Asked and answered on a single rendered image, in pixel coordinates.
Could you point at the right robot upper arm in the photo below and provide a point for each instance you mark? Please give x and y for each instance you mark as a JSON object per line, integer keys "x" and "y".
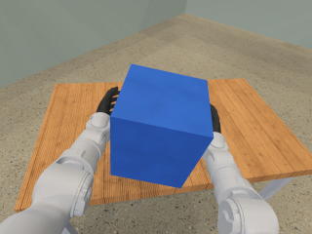
{"x": 238, "y": 215}

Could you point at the table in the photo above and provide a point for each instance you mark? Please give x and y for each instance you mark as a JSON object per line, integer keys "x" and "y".
{"x": 261, "y": 144}

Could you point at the robot right hand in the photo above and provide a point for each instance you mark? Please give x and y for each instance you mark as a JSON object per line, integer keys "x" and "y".
{"x": 215, "y": 120}

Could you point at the robot left hand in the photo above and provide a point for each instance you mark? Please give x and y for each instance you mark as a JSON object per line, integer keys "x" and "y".
{"x": 105, "y": 105}

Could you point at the carton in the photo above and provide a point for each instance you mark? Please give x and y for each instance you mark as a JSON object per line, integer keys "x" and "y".
{"x": 160, "y": 126}

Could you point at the right robot forearm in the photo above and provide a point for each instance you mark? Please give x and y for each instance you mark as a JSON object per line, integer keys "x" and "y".
{"x": 225, "y": 174}

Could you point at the left robot forearm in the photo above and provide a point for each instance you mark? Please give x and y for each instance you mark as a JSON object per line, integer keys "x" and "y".
{"x": 87, "y": 149}

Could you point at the left robot upper arm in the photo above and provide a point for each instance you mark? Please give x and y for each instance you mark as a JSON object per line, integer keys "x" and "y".
{"x": 62, "y": 193}

